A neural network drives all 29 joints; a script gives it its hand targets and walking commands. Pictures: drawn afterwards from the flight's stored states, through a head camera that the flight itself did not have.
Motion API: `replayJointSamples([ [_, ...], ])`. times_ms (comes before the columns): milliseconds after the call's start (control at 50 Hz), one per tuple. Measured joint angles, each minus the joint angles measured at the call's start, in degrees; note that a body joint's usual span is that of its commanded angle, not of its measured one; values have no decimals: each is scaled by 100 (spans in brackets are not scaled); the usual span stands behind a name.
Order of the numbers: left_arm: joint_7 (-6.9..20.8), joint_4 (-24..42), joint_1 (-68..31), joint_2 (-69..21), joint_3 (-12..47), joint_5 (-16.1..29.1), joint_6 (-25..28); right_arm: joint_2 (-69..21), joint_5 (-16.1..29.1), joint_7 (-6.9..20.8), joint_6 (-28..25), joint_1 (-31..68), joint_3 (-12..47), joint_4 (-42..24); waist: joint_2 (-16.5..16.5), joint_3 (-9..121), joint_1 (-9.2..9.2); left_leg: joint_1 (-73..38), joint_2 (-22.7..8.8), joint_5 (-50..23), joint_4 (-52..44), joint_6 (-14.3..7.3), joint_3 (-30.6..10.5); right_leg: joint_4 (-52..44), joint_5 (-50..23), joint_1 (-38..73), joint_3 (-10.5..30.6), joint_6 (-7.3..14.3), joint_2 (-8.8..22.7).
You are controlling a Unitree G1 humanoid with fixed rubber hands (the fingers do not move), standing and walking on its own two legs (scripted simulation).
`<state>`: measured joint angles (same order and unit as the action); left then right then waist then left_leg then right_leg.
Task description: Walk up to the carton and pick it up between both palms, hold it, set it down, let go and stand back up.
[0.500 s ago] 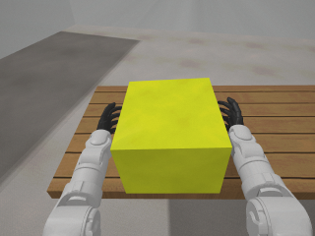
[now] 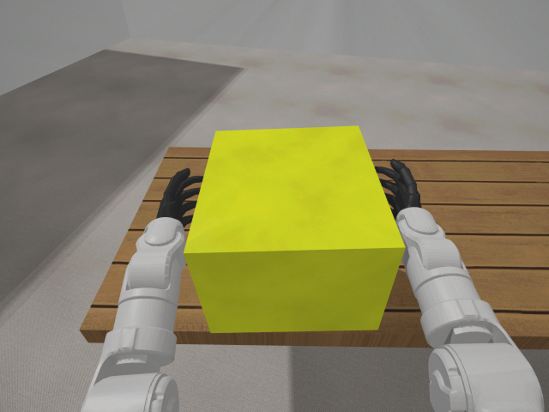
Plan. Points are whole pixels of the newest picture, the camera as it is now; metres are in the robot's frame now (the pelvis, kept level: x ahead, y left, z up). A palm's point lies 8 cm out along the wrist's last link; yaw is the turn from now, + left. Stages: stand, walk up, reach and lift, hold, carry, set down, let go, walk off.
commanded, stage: reach and lift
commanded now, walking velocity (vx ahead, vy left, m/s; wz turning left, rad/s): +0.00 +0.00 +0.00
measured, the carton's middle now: (289, 221) +0.41 -0.02 +0.10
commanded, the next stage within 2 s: hold in 0.88 s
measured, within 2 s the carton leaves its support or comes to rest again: neither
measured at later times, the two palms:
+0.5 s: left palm (166, 217) +0.37 +0.16 +0.16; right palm (404, 205) +0.38 -0.19 +0.16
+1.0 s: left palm (160, 214) +0.36 +0.16 +0.17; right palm (407, 201) +0.37 -0.18 +0.18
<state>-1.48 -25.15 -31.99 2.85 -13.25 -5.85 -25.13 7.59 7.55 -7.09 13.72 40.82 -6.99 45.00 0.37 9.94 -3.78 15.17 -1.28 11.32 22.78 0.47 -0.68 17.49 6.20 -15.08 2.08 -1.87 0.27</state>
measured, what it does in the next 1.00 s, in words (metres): stands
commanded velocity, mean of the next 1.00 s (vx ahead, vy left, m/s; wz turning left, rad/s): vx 0.00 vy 0.00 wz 0.00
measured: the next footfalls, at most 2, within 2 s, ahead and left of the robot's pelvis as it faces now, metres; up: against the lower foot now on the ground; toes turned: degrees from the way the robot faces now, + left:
none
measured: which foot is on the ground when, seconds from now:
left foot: down 0.00-1.00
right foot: down 0.00-1.00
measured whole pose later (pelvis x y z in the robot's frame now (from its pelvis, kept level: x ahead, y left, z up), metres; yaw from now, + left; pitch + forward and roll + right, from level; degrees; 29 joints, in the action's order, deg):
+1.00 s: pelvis -0.01 +0.00 +0.00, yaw +0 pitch +2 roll -1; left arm -0.7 -14.4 -31.2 2.3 -14.2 -6.8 -33.9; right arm 7.6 8.7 -7.6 21.0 40.5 -6.5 36.1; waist 0.3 8.9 -3.8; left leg 13.7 -1.3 10.8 22.6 0.5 -0.8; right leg 16.5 5.3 -13.2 2.1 -1.9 0.2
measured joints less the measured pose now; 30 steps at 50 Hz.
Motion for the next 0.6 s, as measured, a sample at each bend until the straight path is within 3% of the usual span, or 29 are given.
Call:
replayJointSamples([
  [240, 33, 503, 80, -20, -32, -58, -295, 0, 63, -11, 229, -8, 43, -370, -3, -93, 0, -66, 0, 0, -21, 0, -2, -44, -10, 78, 0, 0, 0],
  [600, 70, 654, 83, -54, -90, -91, -515, 0, 75, -20, 410, -8, 48, -479, -3, -108, 0, -111, 0, -26, -21, 0, -6, -72, -52, 137, 0, 0, -1],
])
